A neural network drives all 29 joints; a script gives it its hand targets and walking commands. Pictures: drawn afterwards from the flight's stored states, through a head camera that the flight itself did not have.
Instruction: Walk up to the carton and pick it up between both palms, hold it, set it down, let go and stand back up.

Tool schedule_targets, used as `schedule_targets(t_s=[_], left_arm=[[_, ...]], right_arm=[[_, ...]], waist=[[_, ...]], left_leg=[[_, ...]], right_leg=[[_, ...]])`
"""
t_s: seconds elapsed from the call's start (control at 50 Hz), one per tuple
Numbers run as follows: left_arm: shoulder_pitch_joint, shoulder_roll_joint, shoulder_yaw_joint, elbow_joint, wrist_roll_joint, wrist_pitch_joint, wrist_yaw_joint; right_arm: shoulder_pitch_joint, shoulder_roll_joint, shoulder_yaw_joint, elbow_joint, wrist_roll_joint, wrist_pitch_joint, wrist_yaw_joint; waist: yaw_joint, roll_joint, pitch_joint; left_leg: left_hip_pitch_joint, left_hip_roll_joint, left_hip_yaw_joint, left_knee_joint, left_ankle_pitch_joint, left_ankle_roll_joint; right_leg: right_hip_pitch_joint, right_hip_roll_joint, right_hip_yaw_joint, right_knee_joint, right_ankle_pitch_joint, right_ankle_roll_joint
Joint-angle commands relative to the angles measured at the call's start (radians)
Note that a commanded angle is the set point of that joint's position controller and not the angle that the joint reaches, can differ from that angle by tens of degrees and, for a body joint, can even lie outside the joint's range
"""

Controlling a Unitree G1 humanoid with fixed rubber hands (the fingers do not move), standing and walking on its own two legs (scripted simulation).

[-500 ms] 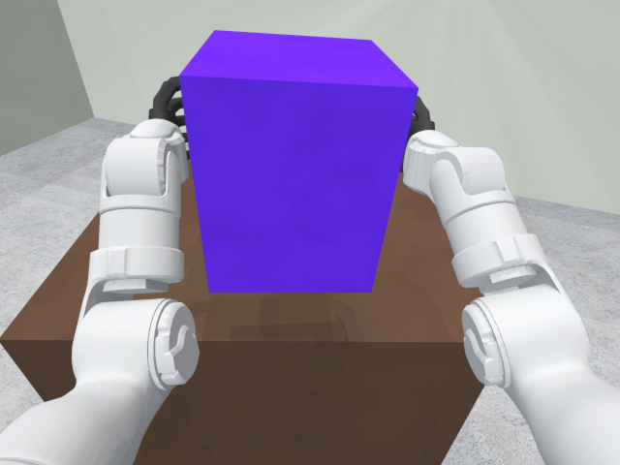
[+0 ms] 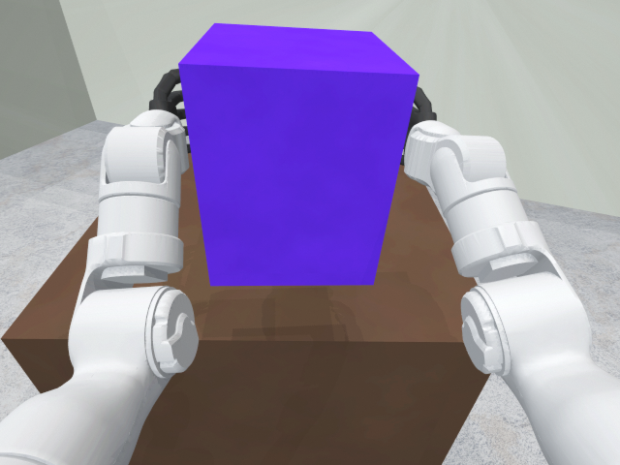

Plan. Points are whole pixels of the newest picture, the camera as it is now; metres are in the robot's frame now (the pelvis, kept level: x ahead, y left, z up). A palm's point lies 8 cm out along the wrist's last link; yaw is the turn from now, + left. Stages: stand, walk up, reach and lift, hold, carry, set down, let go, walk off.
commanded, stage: hold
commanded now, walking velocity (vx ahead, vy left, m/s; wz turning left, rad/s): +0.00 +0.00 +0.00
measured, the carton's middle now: (294, 154) +0.40 +0.01 +0.28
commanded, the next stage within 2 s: set down in 0.28 s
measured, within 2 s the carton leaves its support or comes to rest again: neither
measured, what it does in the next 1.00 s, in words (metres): stands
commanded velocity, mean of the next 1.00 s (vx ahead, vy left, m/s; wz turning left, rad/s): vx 0.00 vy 0.00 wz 0.00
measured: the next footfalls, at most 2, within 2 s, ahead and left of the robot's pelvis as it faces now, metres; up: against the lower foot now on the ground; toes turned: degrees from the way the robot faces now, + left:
none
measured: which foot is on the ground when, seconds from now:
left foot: down 0.00-1.00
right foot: down 0.00-1.00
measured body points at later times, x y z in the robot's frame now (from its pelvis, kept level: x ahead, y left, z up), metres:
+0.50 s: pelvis +0.00 +0.00 +0.00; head -0.08 +0.01 +0.44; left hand +0.40 +0.16 +0.31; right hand +0.39 -0.14 +0.30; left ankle +0.02 +0.13 -0.75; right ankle +0.02 -0.12 -0.75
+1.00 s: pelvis +0.01 -0.01 +0.00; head -0.04 +0.01 +0.45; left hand +0.43 +0.16 +0.25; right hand +0.43 -0.13 +0.23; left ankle +0.02 +0.13 -0.75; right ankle +0.02 -0.12 -0.75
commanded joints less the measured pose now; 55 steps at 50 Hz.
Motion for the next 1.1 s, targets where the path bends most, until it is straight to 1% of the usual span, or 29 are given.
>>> schedule_targets(t_s=[0.0, 0.04, 0.08, 0.12, 0.18, 0.22, 0.26, 0.28, 0.3, 0.36, 0.42, 0.46, 0.5, 0.54, 0.58, 0.64, 0.68, 0.72, 0.78, 0.82, 0.86, 0.94, 1.0, 1.04, 1.08], left_arm=[[-0.823, -0.694, -0.343, -0.146, -0.200, -0.078, -0.133], [-0.824, -0.691, -0.340, -0.148, -0.198, -0.079, -0.132], [-0.816, -0.699, -0.347, -0.152, -0.202, -0.079, -0.132], [-0.813, -0.694, -0.338, -0.136, -0.197, -0.077, -0.131], [-0.815, -0.700, -0.346, -0.151, -0.203, -0.079, -0.131], [-0.818, -0.709, -0.358, -0.161, -0.208, -0.078, -0.129], [-0.820, -0.707, -0.358, -0.164, -0.210, -0.078, -0.128], [-0.822, -0.733, -0.373, -0.190, -0.214, -0.061, -0.127], [-0.824, -0.728, -0.373, -0.189, -0.213, -0.052, -0.129], [-0.825, -0.728, -0.369, -0.205, -0.218, -0.051, -0.130], [-0.870, -0.731, -0.368, -0.201, -0.225, -0.081, -0.126], [-0.900, -0.730, -0.359, -0.171, -0.221, -0.113, -0.127], [-0.919, -0.722, -0.334, -0.113, -0.206, -0.152, -0.131], [-0.910, -0.700, -0.295, -0.046, -0.178, -0.192, -0.139], [-0.885, -0.669, -0.248, 0.029, -0.140, -0.232, -0.148], [-0.821, -0.644, -0.209, 0.076, -0.088, -0.277, -0.156], [-0.778, -0.640, -0.202, 0.085, -0.062, -0.294, -0.160], [-0.738, -0.650, -0.213, 0.072, -0.050, -0.309, -0.160], [-0.713, -0.682, -0.257, 0.017, -0.051, -0.328, -0.156], [-0.708, -0.723, -0.318, -0.046, -0.074, -0.341, -0.145], [-0.707, -0.755, -0.376, -0.093, -0.099, -0.350, -0.131], [-0.697, -0.795, -0.458, -0.169, -0.137, -0.357, -0.107], [-0.686, -0.816, -0.501, -0.211, -0.155, -0.355, -0.092], [-0.663, -0.818, -0.506, -0.220, -0.156, -0.348, -0.084], [-0.645, -0.809, -0.494, -0.220, -0.147, -0.341, -0.080]], right_arm=[[-1.016, 0.692, 0.172, -0.394, 0.183, -0.065, 0.140], [-1.017, 0.694, 0.178, -0.397, 0.187, -0.065, 0.138], [-1.032, 0.698, 0.188, -0.427, 0.195, -0.070, 0.136], [-1.033, 0.696, 0.187, -0.419, 0.194, -0.068, 0.136], [-1.023, 0.694, 0.183, -0.419, 0.193, -0.068, 0.136], [-1.026, 0.691, 0.184, -0.430, 0.196, -0.069, 0.136], [-1.029, 0.695, 0.187, -0.436, 0.197, -0.068, 0.135], [-1.031, 0.721, 0.233, -0.421, 0.208, -0.055, 0.135], [-1.027, 0.720, 0.235, -0.416, 0.217, -0.046, 0.133], [-1.038, 0.733, 0.238, -0.460, 0.228, -0.047, 0.130], [-1.066, 0.738, 0.206, -0.465, 0.203, -0.073, 0.135], [-1.071, 0.731, 0.169, -0.420, 0.165, -0.100, 0.144], [-1.079, 0.714, 0.124, -0.358, 0.116, -0.138, 0.155], [-1.064, 0.682, 0.075, -0.272, 0.064, -0.179, 0.166], [-1.022, 0.648, 0.021, -0.161, 0.001, -0.222, 0.177], [-0.952, 0.602, -0.029, -0.057, -0.073, -0.293, 0.191], [-0.928, 0.584, -0.035, -0.028, -0.103, -0.340, 0.200], [-0.920, 0.584, -0.017, -0.041, -0.119, -0.386, 0.208], [-0.924, 0.602, 0.031, -0.090, -0.117, -0.444, 0.217], [-0.950, 0.624, 0.083, -0.172, -0.099, -0.481, 0.220], [-0.970, 0.643, 0.128, -0.246, -0.081, -0.505, 0.218], [-0.971, 0.675, 0.179, -0.354, -0.070, -0.516, 0.206], [-0.962, 0.687, 0.193, -0.404, -0.071, -0.510, 0.201], [-0.955, 0.684, 0.199, -0.430, -0.073, -0.503, 0.200], [-0.937, 0.681, 0.203, -0.420, -0.078, -0.490, 0.202]], waist=[[-0.019, 0.033, -0.443], [-0.015, 0.033, -0.446], [-0.013, 0.034, -0.461], [-0.009, 0.028, -0.441], [-0.017, 0.031, -0.453], [-0.022, 0.044, -0.458], [-0.020, 0.037, -0.461], [-0.007, 0.028, -0.456], [-0.012, 0.025, -0.441], [-0.003, 0.014, -0.462], [-0.006, 0.020, -0.484], [-0.012, 0.028, -0.478], [-0.014, 0.034, -0.456], [-0.016, 0.041, -0.421], [-0.021, 0.037, -0.367], [-0.026, 0.041, -0.328], [-0.024, 0.043, -0.313], [-0.020, 0.032, -0.329], [-0.013, 0.028, -0.366], [-0.011, 0.035, -0.430], [-0.016, 0.041, -0.472], [-0.031, 0.042, -0.518], [-0.041, 0.051, -0.546], [-0.039, 0.041, -0.556], [-0.029, 0.033, -0.543]], left_leg=[[0.071, -0.085, -0.013, -0.055, 0.239, -0.029], [0.073, -0.086, -0.012, -0.052, 0.245, -0.029], [0.079, -0.089, -0.013, -0.045, 0.266, -0.030], [0.078, -0.088, -0.013, -0.048, 0.252, -0.027], [0.082, -0.086, -0.014, -0.049, 0.251, -0.027], [0.085, -0.085, -0.015, -0.044, 0.265, -0.033], [0.086, -0.086, -0.015, -0.043, 0.261, -0.031], [0.084, -0.094, -0.023, -0.037, 0.286, -0.036], [0.078, -0.097, -0.021, -0.035, 0.278, -0.035], [0.056, -0.102, -0.018, -0.034, 0.263, -0.028], [0.053, -0.098, -0.022, -0.040, 0.217, -0.026], [0.053, -0.092, -0.024, -0.050, 0.174, -0.026], [0.051, -0.087, -0.024, -0.064, 0.133, -0.024], [0.058, -0.081, -0.022, -0.081, 0.101, -0.025], [0.058, -0.077, -0.016, -0.105, 0.071, -0.023], [0.098, -0.074, -0.004, -0.121, 0.122, -0.035], [0.138, -0.076, 0.005, -0.115, 0.193, -0.044], [0.185, -0.081, 0.013, -0.098, 0.288, -0.049], [0.239, -0.086, 0.019, -0.069, 0.408, -0.053], [0.275, -0.089, 0.018, -0.037, 0.496, -0.059], [0.292, -0.092, 0.014, -0.012, 0.544, -0.062], [0.280, -0.097, 0.003, 0.001, 0.517, -0.055], [0.280, -0.099, -0.006, 0.006, 0.491, -0.056], [0.273, -0.100, -0.010, 0.009, 0.475, -0.053], [0.261, -0.100, -0.012, 0.001, 0.445, -0.047]], right_leg=[[0.174, 0.056, 0.068, 0.000, 0.164, 0.034], [0.176, 0.056, 0.068, 0.001, 0.171, 0.036], [0.180, 0.055, 0.068, 0.004, 0.192, 0.038], [0.172, 0.057, 0.066, 0.000, 0.175, 0.038], [0.172, 0.057, 0.068, 0.001, 0.177, 0.036], [0.171, 0.059, 0.068, 0.003, 0.186, 0.034], [0.168, 0.059, 0.066, 0.003, 0.184, 0.036], [0.172, 0.062, 0.064, 0.004, 0.191, 0.032], [0.164, 0.058, 0.066, 0.002, 0.179, 0.035], [0.165, 0.054, 0.068, 0.008, 0.179, 0.042], [0.142, 0.053, 0.060, 0.010, 0.144, 0.042], [0.119, 0.051, 0.053, 0.006, 0.099, 0.037], [0.103, 0.046, 0.047, 0.001, 0.058, 0.033], [0.101, 0.044, 0.039, -0.006, 0.024, 0.028], [0.107, 0.038, 0.034, -0.016, -0.007, 0.024], [0.146, 0.039, 0.019, -0.024, 0.020, 0.018], [0.165, 0.041, 0.007, -0.031, 0.049, 0.016], [0.186, 0.045, -0.005, -0.034, 0.101, 0.019], [0.205, 0.048, -0.016, -0.031, 0.173, 0.025], [0.219, 0.051, -0.020, -0.021, 0.240, 0.027], [0.224, 0.051, -0.019, -0.012, 0.290, 0.033], [0.236, 0.042, -0.009, 0.005, 0.339, 0.044], [0.231, 0.038, -0.004, 0.012, 0.353, 0.047], [0.231, 0.038, -0.004, 0.017, 0.355, 0.050], [0.222, 0.037, -0.005, 0.021, 0.343, 0.052]])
